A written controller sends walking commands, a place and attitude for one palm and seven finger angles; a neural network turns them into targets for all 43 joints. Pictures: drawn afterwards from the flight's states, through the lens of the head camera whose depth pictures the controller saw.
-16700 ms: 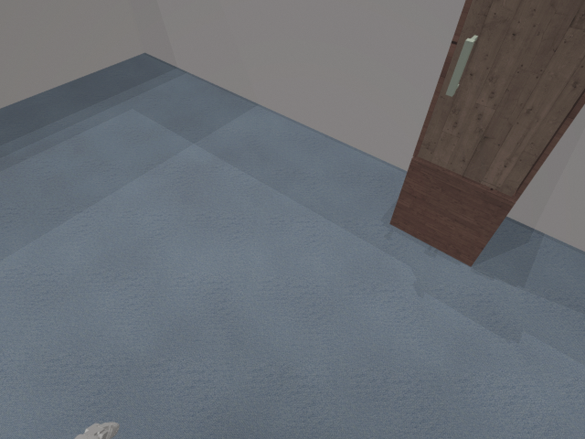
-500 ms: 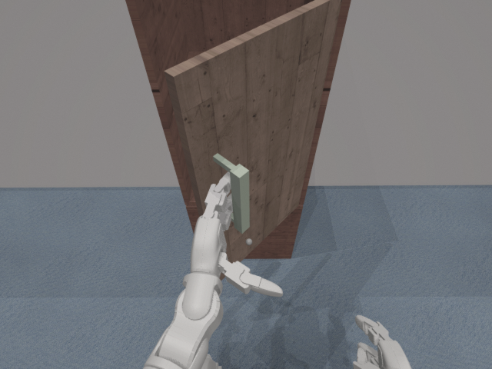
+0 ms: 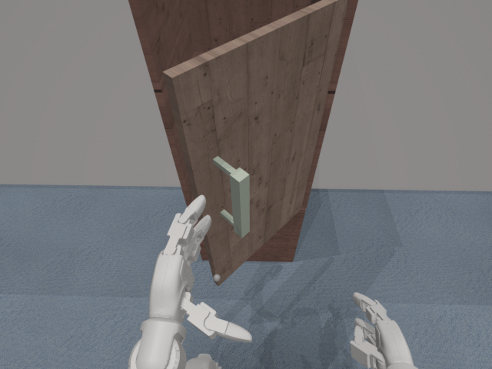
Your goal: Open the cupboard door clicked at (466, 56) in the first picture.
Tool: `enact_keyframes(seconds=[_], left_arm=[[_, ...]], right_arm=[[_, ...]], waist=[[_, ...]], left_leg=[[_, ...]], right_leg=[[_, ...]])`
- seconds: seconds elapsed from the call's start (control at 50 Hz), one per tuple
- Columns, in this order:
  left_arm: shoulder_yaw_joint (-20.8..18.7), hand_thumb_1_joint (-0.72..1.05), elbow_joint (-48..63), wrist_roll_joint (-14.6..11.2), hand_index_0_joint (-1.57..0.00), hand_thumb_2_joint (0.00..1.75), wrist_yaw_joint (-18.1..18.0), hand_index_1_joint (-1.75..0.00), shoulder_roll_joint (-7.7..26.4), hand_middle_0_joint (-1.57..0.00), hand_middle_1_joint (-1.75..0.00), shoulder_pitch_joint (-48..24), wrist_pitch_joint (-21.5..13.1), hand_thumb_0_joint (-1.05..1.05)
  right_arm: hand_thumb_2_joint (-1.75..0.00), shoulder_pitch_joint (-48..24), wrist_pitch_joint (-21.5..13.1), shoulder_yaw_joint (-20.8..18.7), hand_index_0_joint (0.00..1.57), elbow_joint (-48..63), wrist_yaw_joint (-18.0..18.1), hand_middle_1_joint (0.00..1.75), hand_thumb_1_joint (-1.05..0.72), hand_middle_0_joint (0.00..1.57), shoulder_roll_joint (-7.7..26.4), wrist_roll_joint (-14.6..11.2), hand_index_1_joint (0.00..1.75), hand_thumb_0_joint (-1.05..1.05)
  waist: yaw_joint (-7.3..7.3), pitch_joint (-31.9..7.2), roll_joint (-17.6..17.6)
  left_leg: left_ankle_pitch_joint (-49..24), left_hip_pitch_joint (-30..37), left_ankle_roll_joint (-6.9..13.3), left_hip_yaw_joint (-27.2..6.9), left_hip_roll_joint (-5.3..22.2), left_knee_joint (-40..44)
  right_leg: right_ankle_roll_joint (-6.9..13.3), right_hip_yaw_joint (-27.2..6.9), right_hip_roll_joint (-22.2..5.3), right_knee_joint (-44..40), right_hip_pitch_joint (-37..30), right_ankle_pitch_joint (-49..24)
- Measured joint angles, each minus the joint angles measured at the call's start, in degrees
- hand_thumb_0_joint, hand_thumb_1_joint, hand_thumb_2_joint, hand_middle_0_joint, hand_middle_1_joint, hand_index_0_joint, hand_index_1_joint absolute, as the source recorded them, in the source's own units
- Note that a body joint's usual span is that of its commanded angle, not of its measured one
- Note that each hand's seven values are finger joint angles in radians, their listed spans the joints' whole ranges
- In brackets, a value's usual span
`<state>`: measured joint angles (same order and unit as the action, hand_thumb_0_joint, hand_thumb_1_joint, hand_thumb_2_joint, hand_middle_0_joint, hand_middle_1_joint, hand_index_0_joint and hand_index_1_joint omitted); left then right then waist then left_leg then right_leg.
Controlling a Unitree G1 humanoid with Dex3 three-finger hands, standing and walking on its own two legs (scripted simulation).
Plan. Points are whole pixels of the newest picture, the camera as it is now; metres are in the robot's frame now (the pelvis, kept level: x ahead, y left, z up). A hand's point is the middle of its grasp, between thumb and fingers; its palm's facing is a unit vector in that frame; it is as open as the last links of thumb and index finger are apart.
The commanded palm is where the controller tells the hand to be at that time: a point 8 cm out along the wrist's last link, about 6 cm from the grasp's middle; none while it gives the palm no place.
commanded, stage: slide the hand sideways off the handle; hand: left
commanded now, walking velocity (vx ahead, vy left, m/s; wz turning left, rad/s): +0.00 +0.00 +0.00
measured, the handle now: (232, 199) +0.37 +0.05 +0.08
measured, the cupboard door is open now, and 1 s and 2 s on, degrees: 46 46 46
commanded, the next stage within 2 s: draw the hand back to the body in 0.38 s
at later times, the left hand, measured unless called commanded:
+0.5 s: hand (188, 293) +0.21 +0.09 +0.08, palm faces -0.02 -1.00 +0.01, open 16.3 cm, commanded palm +0.19 +0.15 +0.08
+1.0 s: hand (128, 286) +0.20 +0.15 +0.13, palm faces +0.00 -1.00 -0.05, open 16.2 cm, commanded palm +0.17 +0.22 +0.15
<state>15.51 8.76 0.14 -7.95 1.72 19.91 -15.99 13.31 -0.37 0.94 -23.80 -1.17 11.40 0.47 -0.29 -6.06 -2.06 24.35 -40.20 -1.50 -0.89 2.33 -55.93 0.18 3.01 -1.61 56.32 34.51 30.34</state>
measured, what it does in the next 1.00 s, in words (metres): stands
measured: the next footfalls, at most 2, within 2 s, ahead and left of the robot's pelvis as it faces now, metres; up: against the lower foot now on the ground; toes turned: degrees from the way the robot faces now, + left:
none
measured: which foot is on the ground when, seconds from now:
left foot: down 0.00-1.00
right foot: down 0.00-1.00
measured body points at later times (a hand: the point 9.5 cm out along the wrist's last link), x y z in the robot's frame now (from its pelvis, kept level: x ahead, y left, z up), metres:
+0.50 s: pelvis +0.01 -0.01 -0.01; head +0.05 -0.02 +0.44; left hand +0.21 +0.15 +0.08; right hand +0.19 -0.24 -0.08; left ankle +0.04 +0.14 -0.68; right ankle -0.02 -0.12 -0.68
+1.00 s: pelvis +0.01 +0.00 +0.01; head +0.01 -0.01 +0.46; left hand +0.20 +0.21 +0.14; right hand +0.20 -0.21 -0.05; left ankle +0.04 +0.14 -0.68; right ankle -0.02 -0.12 -0.68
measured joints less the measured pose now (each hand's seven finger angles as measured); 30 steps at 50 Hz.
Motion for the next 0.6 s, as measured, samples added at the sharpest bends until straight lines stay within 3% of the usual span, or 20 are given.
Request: enact_keyframes(seconds=[0.44,0.6], left_arm=[[-8.2,-0.5,6.7,-6.3,-0.15,0.3,8.6,-0.3,4.6,-0.15,-0.3,9.9,-1.7,-0.01],[-8.7,-0.5,8.8,-6.6,-0.15,0.3,9.5,-0.3,5.4,-0.15,-0.3,9.6,-0.2,-0.01]], right_arm=[[-0.9,2.3,-2.8,-0.8,0.2,0.1,2.2,0.3,-0.91,0.2,1.4,-0.7,0.3,0.01],[-0.9,2.4,-3.2,-1.0,0.2,0.0,2.7,0.3,-0.91,0.2,1.1,-1.1,0.3,0.01]], waist=[[-0.16,-0.8,-0.6],[-0.12,-1.0,-0.5]], left_leg=[[1.9,-3.1,-0.9,-1.4,0.4,-3.1],[2.2,-2.8,-0.7,-1.1,0.5,-3.2]], right_leg=[[0.8,1.2,0.5,2.8,2.5,2.3],[0.6,0.8,0.6,2.8,2.3,2.2]])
